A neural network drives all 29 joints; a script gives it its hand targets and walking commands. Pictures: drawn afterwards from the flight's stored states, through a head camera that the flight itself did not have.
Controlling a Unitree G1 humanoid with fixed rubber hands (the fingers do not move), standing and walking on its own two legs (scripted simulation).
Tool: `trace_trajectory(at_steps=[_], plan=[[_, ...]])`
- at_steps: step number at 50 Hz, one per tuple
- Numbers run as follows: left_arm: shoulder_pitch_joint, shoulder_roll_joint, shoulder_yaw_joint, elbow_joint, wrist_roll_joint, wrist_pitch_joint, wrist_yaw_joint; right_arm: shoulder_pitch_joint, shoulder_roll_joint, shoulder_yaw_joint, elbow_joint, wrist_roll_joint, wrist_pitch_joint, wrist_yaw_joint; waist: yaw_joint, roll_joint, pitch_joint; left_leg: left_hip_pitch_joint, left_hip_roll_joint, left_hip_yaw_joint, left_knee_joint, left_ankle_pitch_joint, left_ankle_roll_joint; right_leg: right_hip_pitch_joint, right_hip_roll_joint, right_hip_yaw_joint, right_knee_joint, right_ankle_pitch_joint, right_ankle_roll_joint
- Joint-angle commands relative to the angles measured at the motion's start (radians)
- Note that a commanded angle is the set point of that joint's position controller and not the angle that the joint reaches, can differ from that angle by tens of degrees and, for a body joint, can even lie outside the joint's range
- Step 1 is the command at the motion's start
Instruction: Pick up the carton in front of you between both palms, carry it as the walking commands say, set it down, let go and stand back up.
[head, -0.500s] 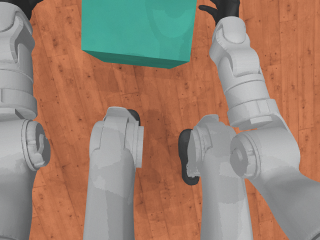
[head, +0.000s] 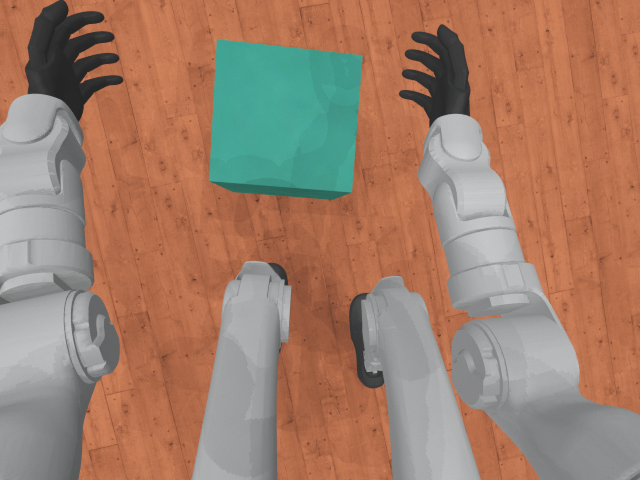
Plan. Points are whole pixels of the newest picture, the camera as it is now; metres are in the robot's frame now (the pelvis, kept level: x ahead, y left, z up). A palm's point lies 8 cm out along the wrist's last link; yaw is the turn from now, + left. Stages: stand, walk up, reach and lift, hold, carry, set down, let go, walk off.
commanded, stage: set down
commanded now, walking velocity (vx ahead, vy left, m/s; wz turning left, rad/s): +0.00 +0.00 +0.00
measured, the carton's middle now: (286, 135) +0.51 +0.10 -0.41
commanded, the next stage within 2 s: let go in 0.32 s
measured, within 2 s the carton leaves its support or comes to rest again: neither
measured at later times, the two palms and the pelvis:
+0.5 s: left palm out of the picture +0.45 +0.33 +0.02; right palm (529, 87) +0.47 -0.08 +0.02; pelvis +0.03 +0.02 +0.13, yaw +3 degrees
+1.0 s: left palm out of the picture +0.29 +0.27 +0.14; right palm out of the picture +0.34 -0.19 +0.14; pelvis +0.10 +0.01 +0.23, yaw +6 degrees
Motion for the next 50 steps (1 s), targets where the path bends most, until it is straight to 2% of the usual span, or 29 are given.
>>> trace_trajectory(at_steps=[1, 8, 16, 19, 25, 30, 33, 41, 50], plan=[[-0.210, 0.163, 0.013, -0.126, -0.004, -0.009, -0.010, -0.171, -0.049, -0.003, -0.140, -0.010, -0.009, 0.000, 0.039, 0.120, -1.083, 1.015, -0.016, 0.034, -0.187, 0.351, -0.029, 0.239, 0.025, -0.097, -0.235, 0.146, 0.037], [-0.164, 0.131, 0.010, -0.101, 0.026, -0.013, -0.017, -0.102, -0.041, -0.025, -0.108, -0.017, -0.021, 0.023, 0.021, 0.140, -1.012, 1.136, -0.015, 0.008, -0.323, 0.351, -0.030, 0.276, 0.008, -0.088, -0.377, 0.147, 0.036], [-0.114, 0.086, 0.013, -0.074, 0.063, -0.040, -0.010, -0.035, -0.042, -0.039, -0.069, -0.030, -0.052, 0.053, 0.008, 0.143, -0.947, 1.286, -0.007, -0.022, -0.470, 0.419, -0.024, 0.344, -0.011, -0.070, -0.539, 0.194, 0.039], [-0.067, 0.075, 0.019, -0.068, 0.090, -0.046, -0.003, 0.009, -0.042, -0.031, -0.063, -0.046, -0.061, 0.064, 0.017, 0.140, -0.949, 1.353, -0.003, -0.031, -0.523, 0.448, -0.024, 0.386, -0.016, -0.066, -0.591, 0.211, 0.041], [0.186, 0.016, -0.004, -0.166, 0.139, -0.042, 0.029, 0.254, -0.076, 0.007, -0.098, -0.107, -0.073, 0.091, 0.009, 0.147, -0.990, 1.614, 0.006, -0.055, -0.642, 0.552, -0.028, 0.498, -0.021, -0.064, -0.708, 0.240, 0.026], [0.377, -0.037, -0.041, -0.304, 0.110, -0.071, 0.049, 0.419, -0.114, 0.052, -0.161, -0.107, -0.110, 0.134, 0.000, 0.148, -0.901, 1.748, 0.021, -0.082, -0.730, 0.622, -0.028, 0.596, -0.037, -0.045, -0.803, 0.268, 0.004], [0.479, -0.058, -0.066, -0.345, 0.082, -0.093, 0.051, 0.513, -0.129, 0.070, -0.168, -0.087, -0.133, 0.159, -0.011, 0.145, -0.820, 1.778, 0.028, -0.090, -0.777, 0.622, -0.029, 0.674, -0.048, -0.033, -0.853, 0.278, -0.006], [0.842, -0.119, -0.133, -0.360, 0.040, -0.135, 0.065, 0.810, -0.170, 0.109, -0.133, -0.060, -0.182, 0.214, -0.032, 0.126, -0.608, 1.842, 0.033, -0.085, -0.892, 0.624, -0.033, 0.917, -0.068, -0.016, -0.973, 0.315, -0.020], [1.132, -0.149, -0.183, -0.457, 0.026, -0.170, 0.088, 1.050, -0.234, 0.143, -0.197, -0.033, -0.224, 0.249, -0.049, 0.057, -0.344, 1.904, 0.011, -0.039, -1.073, 0.545, -0.031, 1.324, -0.089, 0.011, -1.164, 0.448, -0.031]])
